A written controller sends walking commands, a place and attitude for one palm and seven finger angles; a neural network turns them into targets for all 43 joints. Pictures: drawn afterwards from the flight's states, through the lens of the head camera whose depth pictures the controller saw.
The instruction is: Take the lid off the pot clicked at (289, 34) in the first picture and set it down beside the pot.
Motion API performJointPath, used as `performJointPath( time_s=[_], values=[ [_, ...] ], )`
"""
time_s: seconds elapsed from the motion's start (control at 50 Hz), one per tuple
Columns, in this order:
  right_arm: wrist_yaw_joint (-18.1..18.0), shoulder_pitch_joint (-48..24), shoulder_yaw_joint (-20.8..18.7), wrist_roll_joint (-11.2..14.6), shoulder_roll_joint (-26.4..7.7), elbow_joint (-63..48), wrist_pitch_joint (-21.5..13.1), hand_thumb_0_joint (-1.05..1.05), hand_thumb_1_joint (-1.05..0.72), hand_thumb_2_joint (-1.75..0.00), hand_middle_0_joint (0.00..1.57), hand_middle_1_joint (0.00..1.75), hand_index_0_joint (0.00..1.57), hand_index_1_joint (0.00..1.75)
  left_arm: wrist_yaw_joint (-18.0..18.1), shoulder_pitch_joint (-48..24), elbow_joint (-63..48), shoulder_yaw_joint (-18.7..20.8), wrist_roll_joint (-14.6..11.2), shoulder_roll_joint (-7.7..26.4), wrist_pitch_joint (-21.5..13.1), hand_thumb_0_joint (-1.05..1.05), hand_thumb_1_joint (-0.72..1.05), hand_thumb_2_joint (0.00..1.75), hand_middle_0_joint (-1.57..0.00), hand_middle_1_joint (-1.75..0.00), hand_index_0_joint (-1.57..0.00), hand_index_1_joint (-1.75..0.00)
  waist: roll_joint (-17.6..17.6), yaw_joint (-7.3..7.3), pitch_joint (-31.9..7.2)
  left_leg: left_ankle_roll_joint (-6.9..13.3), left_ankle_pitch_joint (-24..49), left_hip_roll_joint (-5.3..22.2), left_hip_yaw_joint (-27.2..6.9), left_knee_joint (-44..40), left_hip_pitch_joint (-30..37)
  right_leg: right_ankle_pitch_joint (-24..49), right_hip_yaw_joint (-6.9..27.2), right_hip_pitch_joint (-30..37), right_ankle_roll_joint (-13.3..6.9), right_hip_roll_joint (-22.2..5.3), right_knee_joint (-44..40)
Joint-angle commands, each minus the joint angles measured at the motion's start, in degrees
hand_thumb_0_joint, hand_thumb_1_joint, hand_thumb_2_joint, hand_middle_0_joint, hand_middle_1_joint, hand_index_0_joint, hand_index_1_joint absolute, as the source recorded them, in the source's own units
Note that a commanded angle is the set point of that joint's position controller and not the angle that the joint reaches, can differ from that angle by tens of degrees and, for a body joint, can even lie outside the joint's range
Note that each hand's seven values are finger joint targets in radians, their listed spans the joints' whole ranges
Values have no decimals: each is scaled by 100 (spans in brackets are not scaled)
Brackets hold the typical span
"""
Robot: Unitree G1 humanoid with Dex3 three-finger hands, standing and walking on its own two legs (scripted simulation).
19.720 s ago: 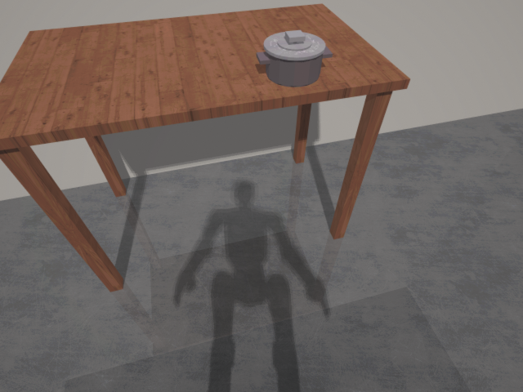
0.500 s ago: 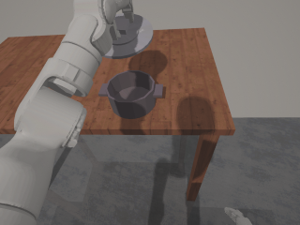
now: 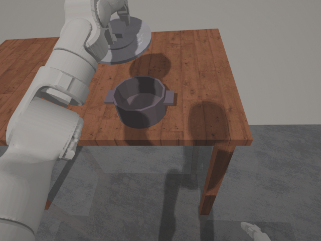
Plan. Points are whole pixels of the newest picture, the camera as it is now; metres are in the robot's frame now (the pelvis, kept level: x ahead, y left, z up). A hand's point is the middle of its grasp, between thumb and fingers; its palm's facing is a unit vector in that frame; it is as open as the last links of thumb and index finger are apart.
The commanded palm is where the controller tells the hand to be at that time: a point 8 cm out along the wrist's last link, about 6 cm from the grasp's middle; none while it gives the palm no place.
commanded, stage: move the lid sideways beside the pot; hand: left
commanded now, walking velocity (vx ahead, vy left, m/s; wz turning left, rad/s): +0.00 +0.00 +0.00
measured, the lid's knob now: (114, 29) +0.52 +0.10 +0.28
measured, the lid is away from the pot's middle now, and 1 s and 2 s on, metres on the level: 0.04 0.18 0.23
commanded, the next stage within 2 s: lower the lid onto the table in 1.76 s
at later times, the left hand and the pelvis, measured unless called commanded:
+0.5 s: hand (76, 37) +0.47 +0.17 +0.29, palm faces -0.13 -0.03 -0.99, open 8.1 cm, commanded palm +0.44 +0.18 +0.36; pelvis +0.00 +0.00 +0.00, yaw +1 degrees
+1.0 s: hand (45, 43) +0.46 +0.24 +0.29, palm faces -0.14 -0.04 -0.99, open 8.1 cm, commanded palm +0.43 +0.24 +0.36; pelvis +0.00 +0.00 +0.00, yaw +1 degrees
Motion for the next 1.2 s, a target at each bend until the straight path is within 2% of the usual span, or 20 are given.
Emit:
performJointPath(
  time_s=[0.0,0.04,0.1,0.16,0.24,0.3,0.32,0.36,0.4,0.46,0.56,0.82,0.86,0.88,0.96,0.98,1.02,1.06,1.1,1.18],
  values=[
    [-56,-489,-194,8,-648,-735,-196,0,-90,-90,20,30,20,30,243,-3571,-1201,693,174,1675,3,0,66,105,-96,-108,-73,-87,-1115,15,-2499,-56,2702,32,-86,63,191,1827,-231,1909,-456,324,159],
    [-92,-490,-179,35,-632,-722,-201,0,-90,-90,20,30,20,30,224,-3737,-1167,608,158,1674,-28,0,66,105,-96,-108,-73,-87,-1070,-23,-2321,-46,2235,4,-76,0,60,1573,-235,1845,-458,315,130],
    [-74,-534,-193,20,-618,-818,-268,0,-90,-90,20,30,20,30,247,-3963,-1876,682,183,1867,-159,0,66,105,-96,-108,-73,-87,-561,30,-2987,-106,2943,6,-185,152,463,1855,-182,1989,-485,322,227],
    [-32,-514,-236,37,-675,-806,-239,0,-90,-90,20,30,20,30,186,-3498,-1764,528,80,1656,-107,0,66,105,-96,-108,-73,-87,-433,-16,-2758,-180,3326,31,-207,250,565,1913,-256,1754,-499,348,164],
    [-47,-439,-196,71,-677,-730,-165,0,-90,-90,20,30,20,30,121,-3385,-1308,529,153,1674,-72,0,66,105,-96,-108,-73,-87,-754,-55,-2277,-128,2746,34,-174,138,236,1600,-297,1602,-481,344,139],
    [-61,-482,-196,45,-703,-782,-155,0,-90,-90,20,30,20,30,140,-3438,-1548,875,198,2166,-130,0,66,105,-96,-108,-73,-87,-756,11,-2613,-107,2820,22,-196,190,238,1736,-247,1877,-491,330,185],
    [-75,-500,-187,72,-685,-787,-129,0,-90,-90,20,30,20,30,118,-3462,-1445,693,218,2000,-138,0,66,105,-96,-108,-73,-87,-827,-43,-2487,-95,2678,32,-166,170,180,1644,-265,1785,-480,322,170],
    [-77,-451,-218,77,-755,-783,-102,0,-90,-90,20,30,20,30,132,-3302,-1425,654,142,1997,-155,0,66,105,-96,-108,-73,-87,-616,-53,-2322,-132,2718,44,-190,177,225,1580,-307,1627,-505,337,116],
    [-77,-467,-202,59,-708,-833,-129,0,-90,-90,20,30,20,30,140,-3432,-1598,925,247,2341,-207,0,66,105,-96,-108,-73,-87,-592,14,-2693,-108,2845,38,-208,220,270,1683,-246,1858,-493,331,193],
    [-99,-382,-217,103,-767,-785,-60,0,-90,-90,20,30,20,30,106,-3224,-1228,768,211,2261,-221,0,66,105,-96,-108,-73,-87,-687,-73,-2272,-103,2496,57,-160,176,64,1489,-294,1666,-494,331,111],
    [-78,-375,-237,89,-772,-866,-122,0,-90,-90,20,30,20,30,86,-3311,-1792,912,197,2496,-338,0,66,105,-96,-108,-73,-87,-300,-41,-2684,-150,3061,49,-243,300,421,1659,-280,1715,-501,360,129],
    [-100,-270,-222,158,-802,-823,-12,0,-90,-90,20,30,20,30,13,-3036,-1469,1020,252,2819,-472,0,66,105,-96,-108,-73,-87,-408,-83,-2285,-87,2736,95,-226,272,209,1384,-327,1554,-478,356,56],
    [-115,-245,-241,142,-904,-835,21,0,-90,-90,20,30,20,30,58,-2816,-1403,1314,259,3250,-505,0,66,105,-96,-108,-73,-87,-352,-12,-2411,-90,2862,97,-229,314,170,1520,-316,1681,-499,356,76],
    [-104,-259,-216,140,-811,-883,-7,0,-90,-90,20,30,20,30,47,-3139,-1709,1264,294,3215,-561,0,66,105,-96,-108,-73,-87,-280,-20,-2671,-85,2900,76,-236,321,222,1565,-271,1832,-479,339,104],
    [-118,-207,-233,175,-892,-825,48,0,-90,-90,20,30,20,30,44,-2833,-1344,1168,268,3204,-572,0,66,105,-96,-108,-73,-87,-186,-90,-2281,-125,2944,118,-263,323,222,1442,-355,1524,-500,365,17],
    [-102,-202,-216,166,-814,-881,-2,0,-90,-90,20,30,20,30,51,-3264,-1917,1277,282,3318,-656,0,66,105,-96,-108,-73,-87,-55,-45,-2723,-132,3175,106,-295,340,396,1541,-301,1731,-480,363,70],
    [-82,-226,-237,154,-781,-874,-40,0,-90,-90,20,30,20,30,41,-3163,-1908,1166,273,3110,-657,0,66,105,-96,-108,-73,-87,137,-75,-2756,-168,3577,123,-340,451,669,1565,-320,1528,-488,388,73],
    [-80,-207,-253,155,-912,-862,15,0,-90,-90,20,30,20,30,31,-2641,-1718,1390,236,3413,-629,0,66,105,-96,-108,-73,-87,52,-35,-2614,-180,3747,143,-333,478,582,1714,-354,1539,-501,390,41],
    [-52,-223,-231,161,-803,-849,7,0,-90,-90,20,30,20,30,-12,-2912,-1856,1225,244,3143,-649,0,66,105,-96,-108,-73,-87,-29,-74,-2555,-182,3773,150,-351,462,601,1639,-370,1487,-484,387,53],
    [-29,-214,-218,174,-830,-843,90,0,-90,-90,20,30,20,30,-35,-2793,-1875,1308,262,3298,-632,0,66,105,-96,-108,-73,-87,-102,-56,-2493,-200,3698,165,-345,442,514,1563,-384,1493,-477,384,33]
  ],
)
